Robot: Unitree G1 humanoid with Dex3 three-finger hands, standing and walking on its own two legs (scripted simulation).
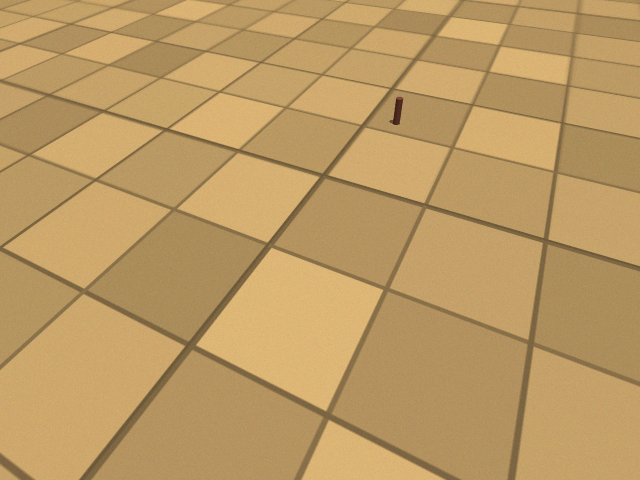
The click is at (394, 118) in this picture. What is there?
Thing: slim round
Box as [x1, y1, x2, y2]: [393, 97, 402, 124]
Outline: 402,97 396,98 393,119 394,124 399,123
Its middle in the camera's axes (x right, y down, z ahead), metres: +0.46 -0.79 +2.31
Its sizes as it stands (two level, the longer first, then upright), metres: 0.041 0.041 0.162
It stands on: the floor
